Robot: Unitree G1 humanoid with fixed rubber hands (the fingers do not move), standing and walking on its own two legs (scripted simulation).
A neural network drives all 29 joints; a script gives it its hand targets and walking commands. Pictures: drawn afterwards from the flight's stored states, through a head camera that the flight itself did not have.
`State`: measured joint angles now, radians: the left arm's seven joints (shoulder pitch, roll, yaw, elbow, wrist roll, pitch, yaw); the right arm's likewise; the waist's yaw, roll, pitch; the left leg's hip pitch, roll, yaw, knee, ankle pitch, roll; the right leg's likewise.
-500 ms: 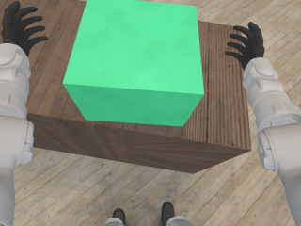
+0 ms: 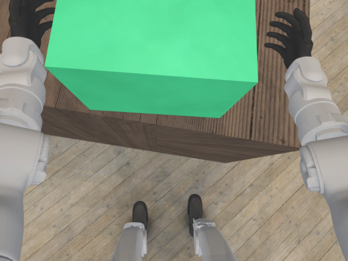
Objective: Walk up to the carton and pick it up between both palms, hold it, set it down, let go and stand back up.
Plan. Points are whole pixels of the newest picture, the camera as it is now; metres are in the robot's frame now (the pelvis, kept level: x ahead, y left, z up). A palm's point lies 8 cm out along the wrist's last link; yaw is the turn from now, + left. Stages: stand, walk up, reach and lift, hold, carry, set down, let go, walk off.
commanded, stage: reach and lift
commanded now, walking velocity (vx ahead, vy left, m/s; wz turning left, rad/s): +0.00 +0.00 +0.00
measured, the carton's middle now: (159, 31) +0.58 +0.04 +0.00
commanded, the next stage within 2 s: none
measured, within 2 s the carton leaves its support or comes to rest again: neither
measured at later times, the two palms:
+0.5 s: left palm (21, 8) +0.55 +0.28 +0.06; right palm (296, 31) +0.55 -0.21 +0.05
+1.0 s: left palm (13, 2) +0.55 +0.28 +0.08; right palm (289, 28) +0.55 -0.19 +0.06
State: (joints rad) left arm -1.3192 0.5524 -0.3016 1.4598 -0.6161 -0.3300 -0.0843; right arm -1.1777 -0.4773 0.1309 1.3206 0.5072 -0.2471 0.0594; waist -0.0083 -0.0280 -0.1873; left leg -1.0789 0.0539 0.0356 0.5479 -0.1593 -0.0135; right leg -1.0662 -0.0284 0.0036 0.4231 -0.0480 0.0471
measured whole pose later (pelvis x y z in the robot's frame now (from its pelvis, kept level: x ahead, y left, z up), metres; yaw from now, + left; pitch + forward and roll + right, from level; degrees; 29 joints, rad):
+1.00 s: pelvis -0.04 +0.01 +0.01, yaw +2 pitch +13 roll -4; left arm -1.65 0.63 -0.20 1.23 -0.53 -0.11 -0.06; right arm -1.41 -0.56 0.03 1.03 0.48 -0.06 -0.05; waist 0.01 -0.02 0.52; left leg -0.67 0.07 -0.01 0.67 -0.23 -0.01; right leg -0.59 -0.01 -0.04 0.45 -0.08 0.05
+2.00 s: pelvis +0.00 -0.01 +0.00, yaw +6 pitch +45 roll +0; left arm -1.14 0.34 0.12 1.38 -0.18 -0.54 -0.04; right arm -0.96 -0.13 -0.51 1.04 -0.18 -0.49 0.00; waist -0.04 0.02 -0.18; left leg -1.11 0.01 -0.04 0.35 -0.03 -0.02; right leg -1.11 -0.07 -0.08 0.32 0.00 0.02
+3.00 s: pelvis +0.02 -0.01 -0.01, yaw +3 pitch +42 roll -2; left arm -0.98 0.30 -0.13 1.54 -0.36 -0.54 -0.02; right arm -0.85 -0.17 -0.17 1.36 0.09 -0.50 -0.08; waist -0.05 -0.01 -0.40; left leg -1.16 0.05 -0.03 0.66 -0.23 -0.03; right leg -1.15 -0.03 -0.05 0.59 -0.17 0.02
